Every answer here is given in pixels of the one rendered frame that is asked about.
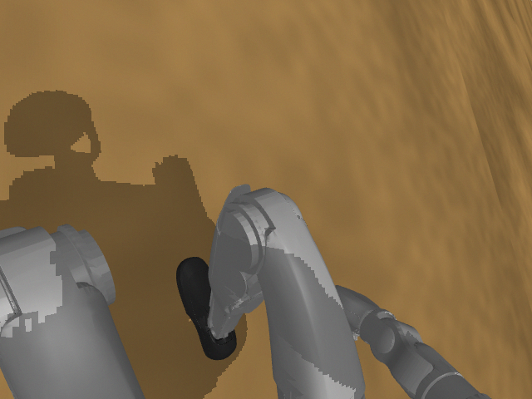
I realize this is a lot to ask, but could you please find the right robot hand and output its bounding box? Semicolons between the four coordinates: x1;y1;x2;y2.
335;285;381;341

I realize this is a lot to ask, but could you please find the right robot foot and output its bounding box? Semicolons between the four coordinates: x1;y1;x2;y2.
176;257;237;360

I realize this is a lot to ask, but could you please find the right robot arm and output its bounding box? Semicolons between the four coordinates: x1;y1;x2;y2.
359;309;491;399

